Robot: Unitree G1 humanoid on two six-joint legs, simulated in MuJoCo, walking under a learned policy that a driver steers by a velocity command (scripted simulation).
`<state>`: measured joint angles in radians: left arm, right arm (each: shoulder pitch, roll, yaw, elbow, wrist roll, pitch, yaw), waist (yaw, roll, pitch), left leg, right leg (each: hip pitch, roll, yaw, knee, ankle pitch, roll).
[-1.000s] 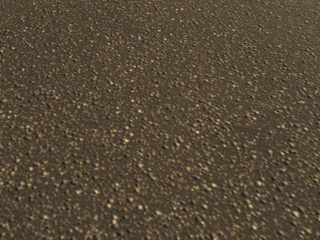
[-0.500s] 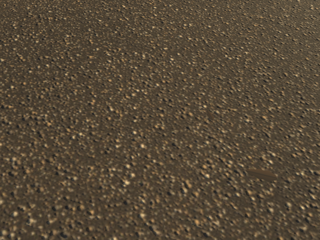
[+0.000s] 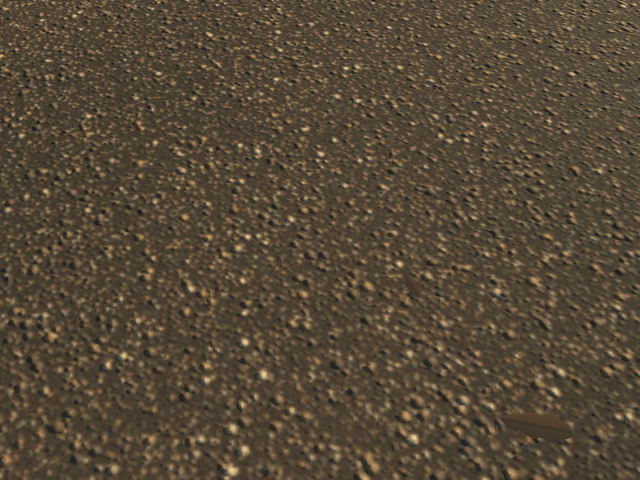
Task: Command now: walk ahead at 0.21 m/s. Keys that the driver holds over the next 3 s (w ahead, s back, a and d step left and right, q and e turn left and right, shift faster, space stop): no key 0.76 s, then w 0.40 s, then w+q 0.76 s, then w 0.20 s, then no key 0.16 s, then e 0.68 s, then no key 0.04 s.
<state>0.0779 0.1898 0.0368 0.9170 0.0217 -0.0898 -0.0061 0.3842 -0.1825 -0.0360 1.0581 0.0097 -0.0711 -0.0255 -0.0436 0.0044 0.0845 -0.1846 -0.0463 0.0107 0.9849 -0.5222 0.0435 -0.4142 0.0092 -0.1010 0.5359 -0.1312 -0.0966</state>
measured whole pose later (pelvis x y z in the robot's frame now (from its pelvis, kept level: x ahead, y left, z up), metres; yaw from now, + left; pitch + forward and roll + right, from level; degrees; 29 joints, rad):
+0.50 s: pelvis +0.07 +0.01 +0.02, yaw +0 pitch -1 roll +0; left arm 0.27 0.16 0.01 1.06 0.01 -0.02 0.02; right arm 0.28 -0.14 0.00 1.12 -0.01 -0.02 -0.04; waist 0.01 -0.01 0.01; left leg -0.16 0.01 0.02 0.40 -0.22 0.00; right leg -0.19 0.03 -0.10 0.37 -0.16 -0.06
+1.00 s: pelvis +0.12 +0.01 +0.01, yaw -1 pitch -1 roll +1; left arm 0.34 0.16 0.02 1.09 0.03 -0.03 0.00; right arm 0.40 -0.16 -0.03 1.14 -0.02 -0.02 -0.03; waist -0.02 0.01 -0.02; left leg -0.11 -0.02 0.01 0.43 -0.30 0.05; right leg -0.27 0.01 -0.07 0.65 -0.40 -0.08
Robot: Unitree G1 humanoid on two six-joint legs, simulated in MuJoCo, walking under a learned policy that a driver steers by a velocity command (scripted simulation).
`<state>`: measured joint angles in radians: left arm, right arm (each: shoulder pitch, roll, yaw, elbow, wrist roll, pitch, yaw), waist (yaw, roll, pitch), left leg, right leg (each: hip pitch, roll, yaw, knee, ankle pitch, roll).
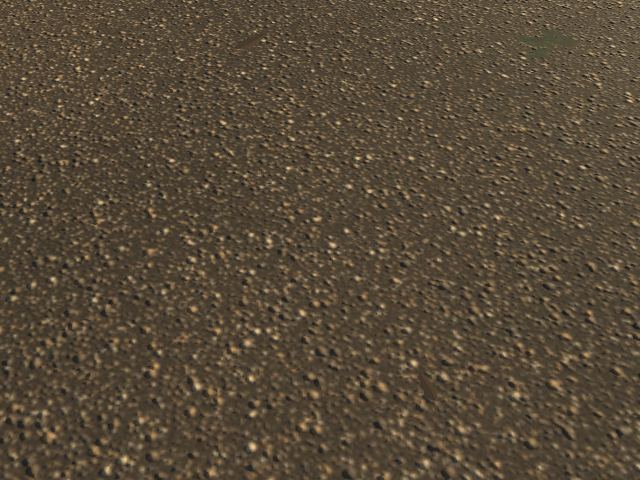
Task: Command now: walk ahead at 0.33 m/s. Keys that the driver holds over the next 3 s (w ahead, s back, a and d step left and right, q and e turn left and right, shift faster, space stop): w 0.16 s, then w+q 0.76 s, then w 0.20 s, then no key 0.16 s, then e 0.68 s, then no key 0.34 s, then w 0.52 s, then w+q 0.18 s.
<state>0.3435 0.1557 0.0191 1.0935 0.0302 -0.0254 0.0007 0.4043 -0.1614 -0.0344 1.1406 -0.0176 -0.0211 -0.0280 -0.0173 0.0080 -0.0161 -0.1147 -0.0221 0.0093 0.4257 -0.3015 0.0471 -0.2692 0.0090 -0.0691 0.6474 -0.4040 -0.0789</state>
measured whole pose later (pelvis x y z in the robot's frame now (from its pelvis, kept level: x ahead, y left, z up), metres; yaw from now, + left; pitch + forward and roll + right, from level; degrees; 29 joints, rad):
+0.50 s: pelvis +0.22 -0.02 -0.02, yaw +8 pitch +1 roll +0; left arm 0.49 0.14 0.01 1.11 0.02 -0.11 0.04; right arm 0.01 -0.18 -0.04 0.91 -0.02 -0.04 0.04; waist 0.03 0.01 0.07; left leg -0.55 -0.04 0.16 0.62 -0.10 0.15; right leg 0.18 0.03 -0.20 0.28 -0.45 -0.03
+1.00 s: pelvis +0.50 +0.03 +0.00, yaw +24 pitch +2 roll +0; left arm -0.01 0.23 0.03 0.76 0.04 -0.03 -0.03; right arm 0.45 -0.24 -0.07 0.94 -0.01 -0.06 -0.01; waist -0.11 -0.03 0.04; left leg 0.03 -0.14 -0.17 0.27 -0.31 0.13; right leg -0.65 -0.07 0.01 0.67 -0.04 0.03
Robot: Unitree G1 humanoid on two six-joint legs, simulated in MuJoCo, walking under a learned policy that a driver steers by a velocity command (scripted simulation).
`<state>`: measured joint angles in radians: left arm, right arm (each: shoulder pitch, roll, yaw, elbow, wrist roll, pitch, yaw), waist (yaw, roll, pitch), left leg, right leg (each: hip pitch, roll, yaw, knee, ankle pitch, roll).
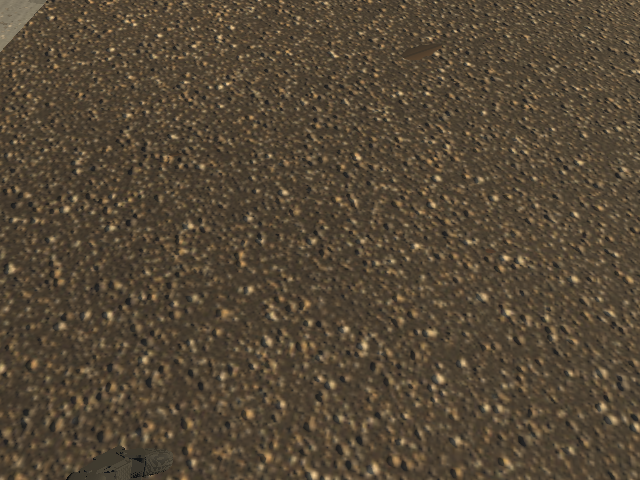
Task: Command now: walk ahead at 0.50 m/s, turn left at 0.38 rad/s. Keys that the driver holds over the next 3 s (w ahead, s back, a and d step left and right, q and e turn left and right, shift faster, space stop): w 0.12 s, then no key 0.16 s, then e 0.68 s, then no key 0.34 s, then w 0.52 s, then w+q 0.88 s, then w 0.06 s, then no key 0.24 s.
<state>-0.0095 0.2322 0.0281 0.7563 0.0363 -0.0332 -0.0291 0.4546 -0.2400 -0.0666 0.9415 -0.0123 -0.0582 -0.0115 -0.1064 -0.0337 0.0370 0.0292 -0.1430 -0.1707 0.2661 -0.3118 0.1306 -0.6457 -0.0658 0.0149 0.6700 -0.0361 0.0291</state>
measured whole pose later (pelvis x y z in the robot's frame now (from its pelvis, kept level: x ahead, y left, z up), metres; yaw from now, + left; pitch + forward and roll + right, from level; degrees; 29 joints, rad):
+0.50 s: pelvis +0.22 -0.03 +0.00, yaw +0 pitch +1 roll -1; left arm 0.37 0.21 0.03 0.94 0.01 -0.05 -0.01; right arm 0.11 -0.21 -0.01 0.84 -0.02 -0.02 -0.01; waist 0.06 0.03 0.06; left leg -0.45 -0.01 -0.03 0.66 -0.21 0.00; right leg -0.16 0.07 0.00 0.38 -0.23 -0.06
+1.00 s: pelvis +0.22 -0.04 -0.01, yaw -18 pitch +0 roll +1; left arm 0.19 0.26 0.06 0.75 0.01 0.07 -0.04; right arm 0.21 -0.28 -0.06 0.80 -0.03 0.02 -0.02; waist -0.01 0.02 0.04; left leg -0.33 0.11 0.22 0.59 -0.25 0.01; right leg -0.25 0.00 -0.05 0.57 -0.34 -0.04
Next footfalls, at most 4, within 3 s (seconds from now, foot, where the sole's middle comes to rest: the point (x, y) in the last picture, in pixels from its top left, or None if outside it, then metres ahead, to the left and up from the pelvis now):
0.10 right None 0.24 -0.12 -0.78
0.56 left None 0.34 0.07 -0.78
1.00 right None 0.22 -0.14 -0.78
1.42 left None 0.26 0.05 -0.78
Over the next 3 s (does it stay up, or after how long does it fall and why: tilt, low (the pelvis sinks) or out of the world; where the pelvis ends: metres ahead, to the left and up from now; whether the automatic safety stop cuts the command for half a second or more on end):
stays up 0.92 -0.28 -0.01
